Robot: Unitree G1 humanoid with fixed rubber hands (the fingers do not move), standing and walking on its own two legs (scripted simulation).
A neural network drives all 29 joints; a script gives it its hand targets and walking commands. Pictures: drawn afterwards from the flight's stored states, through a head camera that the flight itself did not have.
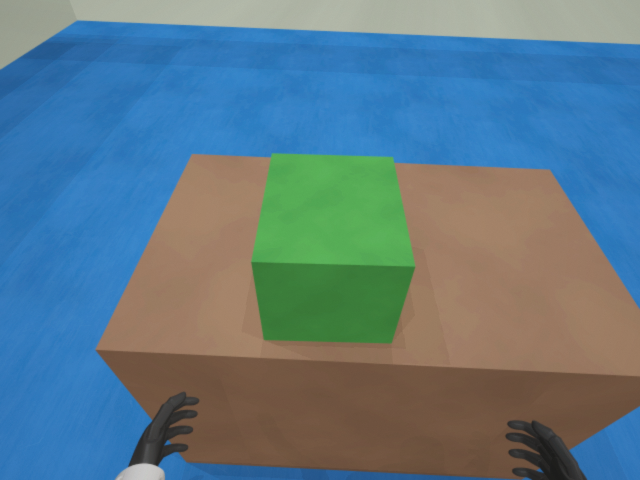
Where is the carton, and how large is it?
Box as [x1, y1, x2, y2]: [251, 153, 414, 343]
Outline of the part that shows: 272,153 251,260 264,339 391,343 414,269 414,262 392,157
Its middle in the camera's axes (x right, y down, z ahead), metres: +0.02 +0.01 +0.67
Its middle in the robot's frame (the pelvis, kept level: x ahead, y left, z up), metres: +0.51 +0.02 -0.01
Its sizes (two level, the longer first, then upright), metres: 0.258 0.218 0.203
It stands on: a pedestal, 0.66 m high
